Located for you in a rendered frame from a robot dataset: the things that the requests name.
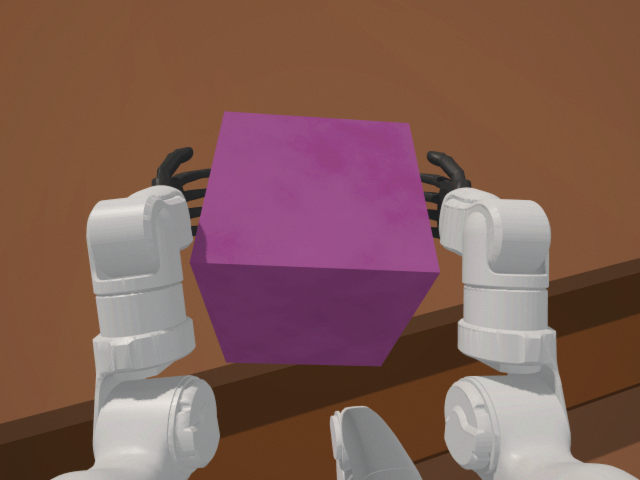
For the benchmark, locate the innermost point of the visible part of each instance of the left robot upper arm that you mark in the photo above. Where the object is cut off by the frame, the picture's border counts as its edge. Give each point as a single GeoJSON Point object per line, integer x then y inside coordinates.
{"type": "Point", "coordinates": [154, 429]}

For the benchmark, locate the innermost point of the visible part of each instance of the robot right hand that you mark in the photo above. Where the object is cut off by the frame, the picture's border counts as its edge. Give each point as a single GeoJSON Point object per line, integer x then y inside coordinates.
{"type": "Point", "coordinates": [457, 180]}

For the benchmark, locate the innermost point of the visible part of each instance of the carton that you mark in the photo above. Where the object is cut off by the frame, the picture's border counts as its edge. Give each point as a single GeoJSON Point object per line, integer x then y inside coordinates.
{"type": "Point", "coordinates": [314, 244]}

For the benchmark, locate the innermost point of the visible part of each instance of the right robot thigh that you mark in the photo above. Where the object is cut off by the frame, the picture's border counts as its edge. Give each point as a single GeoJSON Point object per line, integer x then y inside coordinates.
{"type": "Point", "coordinates": [359, 435]}

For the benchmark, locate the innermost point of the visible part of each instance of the left robot forearm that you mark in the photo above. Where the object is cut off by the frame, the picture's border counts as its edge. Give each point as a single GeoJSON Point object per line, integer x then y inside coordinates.
{"type": "Point", "coordinates": [134, 249]}

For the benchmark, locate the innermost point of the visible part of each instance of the right robot upper arm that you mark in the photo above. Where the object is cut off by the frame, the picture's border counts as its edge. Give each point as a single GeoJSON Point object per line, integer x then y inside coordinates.
{"type": "Point", "coordinates": [513, 427]}

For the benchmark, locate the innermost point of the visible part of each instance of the robot left hand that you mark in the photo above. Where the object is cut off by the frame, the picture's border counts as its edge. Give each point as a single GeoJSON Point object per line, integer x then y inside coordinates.
{"type": "Point", "coordinates": [167, 169]}

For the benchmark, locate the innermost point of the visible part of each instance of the right robot forearm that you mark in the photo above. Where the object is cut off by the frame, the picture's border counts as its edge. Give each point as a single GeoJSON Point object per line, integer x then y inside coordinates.
{"type": "Point", "coordinates": [504, 246]}

